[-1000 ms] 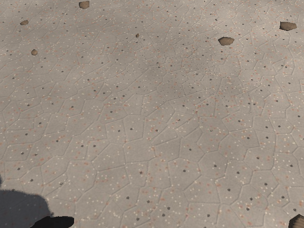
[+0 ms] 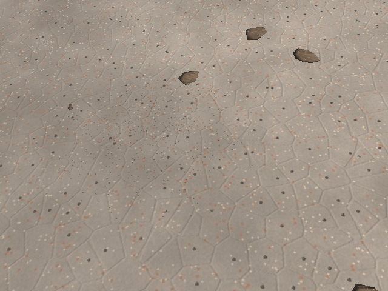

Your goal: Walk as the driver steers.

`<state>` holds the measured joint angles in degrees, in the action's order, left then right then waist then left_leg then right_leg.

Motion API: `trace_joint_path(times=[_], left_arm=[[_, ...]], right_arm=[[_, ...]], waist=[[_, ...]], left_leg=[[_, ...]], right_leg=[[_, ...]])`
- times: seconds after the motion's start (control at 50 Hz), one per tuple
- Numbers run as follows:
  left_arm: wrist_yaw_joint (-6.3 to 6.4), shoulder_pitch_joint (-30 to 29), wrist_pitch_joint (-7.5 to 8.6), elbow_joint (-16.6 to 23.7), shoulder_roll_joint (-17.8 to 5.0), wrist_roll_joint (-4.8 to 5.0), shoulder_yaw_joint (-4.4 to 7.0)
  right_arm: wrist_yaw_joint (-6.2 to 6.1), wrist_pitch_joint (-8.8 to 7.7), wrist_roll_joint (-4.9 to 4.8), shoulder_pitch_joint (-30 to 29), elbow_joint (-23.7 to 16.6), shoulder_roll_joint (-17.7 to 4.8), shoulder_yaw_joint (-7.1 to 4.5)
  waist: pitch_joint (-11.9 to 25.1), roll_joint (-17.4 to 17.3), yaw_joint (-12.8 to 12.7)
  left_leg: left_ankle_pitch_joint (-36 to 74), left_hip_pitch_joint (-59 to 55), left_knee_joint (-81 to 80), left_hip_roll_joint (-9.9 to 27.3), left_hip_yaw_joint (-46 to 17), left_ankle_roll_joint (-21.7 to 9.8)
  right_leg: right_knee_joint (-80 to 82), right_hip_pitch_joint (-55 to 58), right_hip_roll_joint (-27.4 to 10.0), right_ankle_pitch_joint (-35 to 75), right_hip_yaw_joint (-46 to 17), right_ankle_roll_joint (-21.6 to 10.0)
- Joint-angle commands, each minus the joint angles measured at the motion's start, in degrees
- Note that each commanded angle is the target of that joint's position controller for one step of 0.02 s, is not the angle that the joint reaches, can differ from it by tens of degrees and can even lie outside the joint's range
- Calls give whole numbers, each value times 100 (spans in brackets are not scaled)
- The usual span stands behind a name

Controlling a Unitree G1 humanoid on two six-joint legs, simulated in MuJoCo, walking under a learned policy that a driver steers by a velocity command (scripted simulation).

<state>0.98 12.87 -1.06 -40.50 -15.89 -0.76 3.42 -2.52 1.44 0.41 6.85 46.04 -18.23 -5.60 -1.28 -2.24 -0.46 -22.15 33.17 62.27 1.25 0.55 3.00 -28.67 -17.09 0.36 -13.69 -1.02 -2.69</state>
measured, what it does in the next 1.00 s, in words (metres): steps on the spot: left foot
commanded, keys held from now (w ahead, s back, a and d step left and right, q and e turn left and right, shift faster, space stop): no key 1.00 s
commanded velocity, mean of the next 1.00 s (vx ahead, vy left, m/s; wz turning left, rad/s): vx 0.00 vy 0.00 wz -0.07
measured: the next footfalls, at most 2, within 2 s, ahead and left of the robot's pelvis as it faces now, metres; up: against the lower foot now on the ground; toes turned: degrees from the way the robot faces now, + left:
left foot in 0.22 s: +0.05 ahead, +0.15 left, +0.00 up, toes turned -2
left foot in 1.90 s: +0.44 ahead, +0.14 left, +0.00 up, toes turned +0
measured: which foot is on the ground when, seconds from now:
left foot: up 0.00-0.20, down 0.22-1.00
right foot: down 0.00-1.00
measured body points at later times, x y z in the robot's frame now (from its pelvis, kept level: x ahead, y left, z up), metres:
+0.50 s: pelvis +0.01 +0.02 -0.01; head +0.02 +0.02 +0.44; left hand +0.14 +0.28 -0.13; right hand +0.12 -0.24 -0.13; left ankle +0.01 +0.15 -0.74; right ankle +0.01 -0.09 -0.74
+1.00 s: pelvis +0.01 +0.03 +0.00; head +0.02 +0.03 +0.45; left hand +0.09 +0.29 -0.15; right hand +0.07 -0.23 -0.15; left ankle +0.01 +0.15 -0.74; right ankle +0.01 -0.09 -0.74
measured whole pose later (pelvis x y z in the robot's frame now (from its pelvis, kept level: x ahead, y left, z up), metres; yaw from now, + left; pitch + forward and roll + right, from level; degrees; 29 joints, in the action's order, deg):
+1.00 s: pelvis +0.01 +0.03 +0.00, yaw -2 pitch -2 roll +0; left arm 1.9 11.0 -0.3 -57.1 -13.0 -0.3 2.4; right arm -1.7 -0.4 0.3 9.4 60.1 -13.4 -1.4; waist -2.6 0.2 0.3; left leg -15.5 10.8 28.2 0.2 0.0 0.2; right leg -28.4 -11.2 1.0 -15.2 -2.4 -0.1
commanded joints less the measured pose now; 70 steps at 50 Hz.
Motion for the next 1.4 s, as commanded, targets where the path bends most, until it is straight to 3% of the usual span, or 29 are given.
trace_joint_path(times=[0.02, 0.08, 0.14, 0.18, 0.2, 0.22, 0.24, 0.26, 0.28, 0.3, 0.38, 0.56, 0.9, 1.2, 1.22, 1.24, 1.28, 1.3, 1.34, 1.38, 1.4], left_arm=[[73, -345, 144, 395, -637, -1, 104], [90, -282, 120, 305, -709, 11, 121], [24, -270, 82, 208, -787, -1, 135], [-10, -367, 70, 133, -692, 52, 88], [-18, -394, 68, 74, -625, 99, 57], [-20, -270, 102, 14, -539, 92, 25], [-41, -108, 163, 5, -421, -26, -16], [-86, 124, 220, -19, -399, -49, 7], [-84, -159, 218, -64, -444, -72, -5], [-73, -438, 185, -39, -534, -36, 30], [-23, -460, 40, -105, -439, -10, 39], [28, -304, 91, -534, -381, 19, 71], [108, -164, 125, -1329, -360, 48, 30], [128, -45, 129, -1821, -256, 63, -48], [132, 62, 122, -1897, -205, 67, -62], [144, 98, 111, -1923, -251, 104, -42], [153, 52, 155, -1859, -322, 139, -19], [141, 19, 229, -1818, -272, 156, -30], [73, -99, 415, -1742, -100, 181, -60], [-17, -182, 546, -1665, 81, 221, -93], [-50, -149, 583, -1671, 47, 229, -84]], right_arm=[[-5, -75, -39, 2, -284, -321, -63], [51, -91, -36, -204, -317, -144, 56], [101, -97, -79, -165, -289, -273, 60], [121, -124, -85, -15, -214, -247, 74], [142, -156, -52, 136, -144, -195, 97], [152, -187, 24, 229, -100, -294, 99], [131, -203, 93, 355, -92, -622, 49], [137, -193, 28, 185, -11, -830, -11], [180, -201, -12, 42, -32, -447, 60], [200, -225, 16, -22, -29, -295, 109], [185, -335, 29, 56, 126, -289, 161], [111, -287, -1, 67, 450, -255, 231], [76, -240, -12, 180, 1117, -161, 305], [35, -230, -18, 482, 1426, -82, 365], [30, -222, -22, 602, 1493, -38, 375], [15, -205, -63, 638, 1507, -105, 346], [-3, -225, -110, 649, 1432, -224, 303], [5, -284, -136, 724, 1411, -243, 293], [46, -427, -188, 1101, 1474, -369, 229], [87, -494, -197, 1264, 1496, -584, 143], [101, -511, -191, 1124, 1415, -553, 145]], waist=[[685, 915, 148], [626, 1022, -17], [496, 1068, -122], [397, 979, -17], [361, 873, 124], [440, 703, 128], [644, 195, -33], [668, -494, -349], [637, -496, -143], [484, -374, -37], [306, -159, 12], [173, 240, 72], [30, 202, 70], [-53, 234, 70], [74, 225, 68], [-21, 191, 66], [-476, 94, 85], [-637, 30, 114], [-647, -267, 241], [-563, -745, 207], [-602, -682, 118]], left_leg=[[440, 30, -153, 139, -276, 68], [419, -453, -1436, 187, -267, 110], [125, -1069, -2173, 119, -135, 91], [472, -1484, -3004, 71, -68, 15], [1240, -1907, -3821, 52, -35, -65], [2011, -2413, -4147, 201, -251, -164], [3264, -2947, -3947, 703, -705, -332], [3043, -2815, -3658, 794, -703, -603], [2115, -2352, -3778, 667, -685, -664], [1706, -2150, -3855, 552, -618, -574], [1499, -2016, -3819, 388, -440, -388], [1402, -2128, -3772, 274, -364, -407], [1303, -2130, -3904, 110, -258, -400], [1239, -2089, -3947, 42, -219, -410], [638, -2130, -3972, -17, -166, -431], [-325, -2016, -3933, -87, -143, -511], [-1888, -1607, -4027, 52, -435, -757], [-2145, -1557, -4123, 223, -703, -888], [-2294, -1929, -4445, 745, -1502, -1218], [-2461, -2068, -5057, 1503, -2604, -1634], [-2316, -1802, -5150, 1584, -2687, -1667]], right_leg=[[940, 817, -1223, 2233, -1057, -915], [894, 958, -1208, 1953, -1074, -938], [862, 732, -1275, 1785, -1273, -1075], [727, 647, -1208, 1767, -1346, -1005], [630, 530, -1092, 1706, -1289, -844], [577, 376, -937, 1437, -1257, -599], [296, 117, -608, 914, -1003, -317], [319, 78, -176, 400, -561, -104], [298, 421, -95, 268, -402, 56], [230, 479, -98, 322, -383, 82], [255, 528, -184, 680, -492, -28], [343, 525, -183, 795, -468, 86], [452, 621, -165, 751, -351, 138], [521, 559, -130, 634, -262, 157], [527, 598, -62, 42, -189, 141], [433, 449, 51, -970, -101, 78], [309, -155, 61, -2450, -151, -91], [224, -384, 4, -2519, -205, -148], [-317, -794, 9, -1922, -73, -116], [-1098, -852, 47, -1096, 247, -95], [-1145, -626, -35, -1057, 201, -174]])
